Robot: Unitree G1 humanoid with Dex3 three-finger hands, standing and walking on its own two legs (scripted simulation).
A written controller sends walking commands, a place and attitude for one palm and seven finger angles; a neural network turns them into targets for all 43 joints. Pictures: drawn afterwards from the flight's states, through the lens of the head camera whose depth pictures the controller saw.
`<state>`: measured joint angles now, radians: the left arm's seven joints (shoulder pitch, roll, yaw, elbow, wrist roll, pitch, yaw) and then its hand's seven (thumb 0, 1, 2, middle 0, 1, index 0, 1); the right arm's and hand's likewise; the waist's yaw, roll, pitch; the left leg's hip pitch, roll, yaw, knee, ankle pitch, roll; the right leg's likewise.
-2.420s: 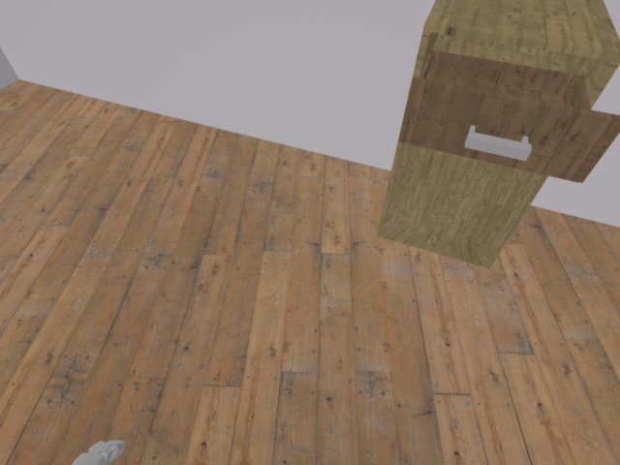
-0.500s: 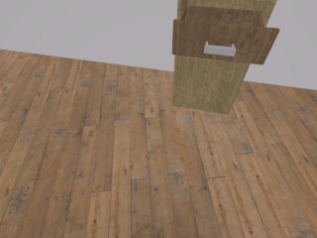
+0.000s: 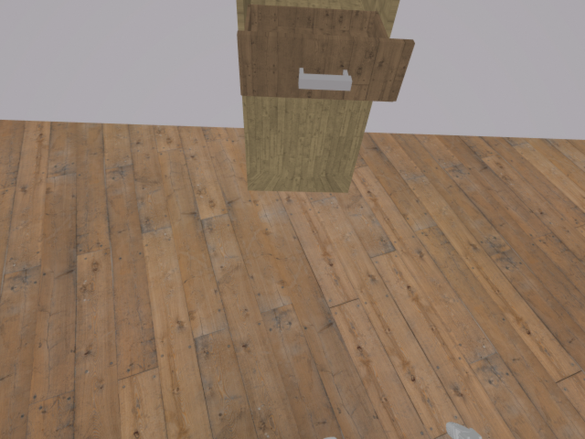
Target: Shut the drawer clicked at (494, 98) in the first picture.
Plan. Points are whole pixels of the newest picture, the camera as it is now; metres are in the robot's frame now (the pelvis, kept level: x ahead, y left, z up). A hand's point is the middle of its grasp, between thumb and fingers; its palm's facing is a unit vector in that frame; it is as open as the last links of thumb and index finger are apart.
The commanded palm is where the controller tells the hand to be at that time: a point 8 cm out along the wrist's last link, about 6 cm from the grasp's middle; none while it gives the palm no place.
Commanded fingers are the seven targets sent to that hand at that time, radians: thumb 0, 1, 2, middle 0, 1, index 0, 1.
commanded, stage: walk to a spot facing it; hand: left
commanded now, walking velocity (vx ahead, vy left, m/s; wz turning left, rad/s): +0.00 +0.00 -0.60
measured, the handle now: (324, 77) +0.91 +0.00 +0.00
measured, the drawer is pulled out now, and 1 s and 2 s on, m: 0.28 0.28 0.28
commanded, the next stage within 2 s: turn to face it in 1.36 s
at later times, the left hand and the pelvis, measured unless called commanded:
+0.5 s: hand (213, 426) +0.16 +0.13 -0.15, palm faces -0.31 -0.92 -0.24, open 7.3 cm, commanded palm none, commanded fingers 0.00 0.90 0.90 -0.20 -0.30 -0.20 -0.30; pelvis +0.01 -0.03 +0.00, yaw -19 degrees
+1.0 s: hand (248, 317) +0.34 +0.11 -0.16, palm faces -0.54 -0.83 -0.17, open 7.4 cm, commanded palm none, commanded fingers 0.00 0.90 0.90 -0.20 -0.30 -0.20 -0.30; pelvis +0.18 -0.04 +0.01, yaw -38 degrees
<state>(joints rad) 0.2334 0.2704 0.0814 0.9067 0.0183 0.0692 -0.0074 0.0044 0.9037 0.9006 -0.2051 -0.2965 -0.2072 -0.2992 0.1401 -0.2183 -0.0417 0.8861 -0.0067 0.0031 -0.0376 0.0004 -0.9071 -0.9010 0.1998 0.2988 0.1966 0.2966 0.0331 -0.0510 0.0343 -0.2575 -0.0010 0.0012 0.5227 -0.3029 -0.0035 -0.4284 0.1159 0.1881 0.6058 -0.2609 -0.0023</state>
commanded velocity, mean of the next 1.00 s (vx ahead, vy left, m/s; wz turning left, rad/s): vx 0.25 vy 0.00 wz -0.58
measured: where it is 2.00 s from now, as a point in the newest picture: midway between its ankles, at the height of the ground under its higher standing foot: (376, 394)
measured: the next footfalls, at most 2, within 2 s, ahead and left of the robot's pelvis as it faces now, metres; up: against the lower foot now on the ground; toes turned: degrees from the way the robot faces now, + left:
right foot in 0.36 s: +0.00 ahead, -0.14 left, +0.00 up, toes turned -21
left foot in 0.78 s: +0.27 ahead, +0.03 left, +0.00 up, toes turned -22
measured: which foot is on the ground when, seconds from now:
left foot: down 0.00-0.36, up 0.38-0.76, down 0.78-1.00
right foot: up 0.00-0.34, down 0.36-0.78, up 0.80-1.00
